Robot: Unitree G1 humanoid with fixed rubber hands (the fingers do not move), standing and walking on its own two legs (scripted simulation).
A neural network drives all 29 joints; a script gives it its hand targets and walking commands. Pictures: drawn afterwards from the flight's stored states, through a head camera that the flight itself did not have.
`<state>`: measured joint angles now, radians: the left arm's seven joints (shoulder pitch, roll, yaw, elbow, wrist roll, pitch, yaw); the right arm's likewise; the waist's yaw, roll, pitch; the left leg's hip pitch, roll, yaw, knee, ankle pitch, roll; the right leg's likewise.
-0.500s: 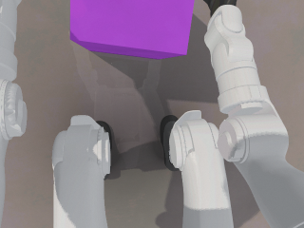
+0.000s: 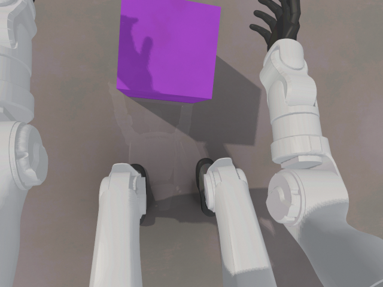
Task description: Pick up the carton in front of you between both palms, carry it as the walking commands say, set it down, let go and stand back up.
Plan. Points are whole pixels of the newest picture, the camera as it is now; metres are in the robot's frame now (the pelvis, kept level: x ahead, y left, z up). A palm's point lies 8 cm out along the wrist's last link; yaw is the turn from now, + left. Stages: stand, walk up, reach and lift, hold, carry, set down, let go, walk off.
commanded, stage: set down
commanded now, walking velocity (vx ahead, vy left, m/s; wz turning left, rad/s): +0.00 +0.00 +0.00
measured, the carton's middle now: (165, 59) +0.54 +0.02 -0.39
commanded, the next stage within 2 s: let go in 0.36 s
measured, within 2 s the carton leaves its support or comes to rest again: neither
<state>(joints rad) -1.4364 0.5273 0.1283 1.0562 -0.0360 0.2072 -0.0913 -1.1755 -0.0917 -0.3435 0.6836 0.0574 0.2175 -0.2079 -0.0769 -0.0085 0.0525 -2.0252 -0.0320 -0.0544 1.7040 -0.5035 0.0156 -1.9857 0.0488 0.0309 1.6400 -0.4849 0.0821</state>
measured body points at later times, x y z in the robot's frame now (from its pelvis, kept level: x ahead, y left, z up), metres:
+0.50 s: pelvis +0.03 +0.00 +0.13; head +0.35 +0.04 +0.45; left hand +0.57 +0.25 +0.02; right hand +0.52 -0.16 +0.01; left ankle +0.09 +0.11 -0.48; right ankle +0.10 -0.14 -0.48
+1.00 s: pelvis +0.09 -0.01 +0.23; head +0.26 +0.02 +0.64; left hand +0.39 +0.24 +0.12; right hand +0.37 -0.22 +0.14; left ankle +0.09 +0.11 -0.48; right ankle +0.10 -0.14 -0.48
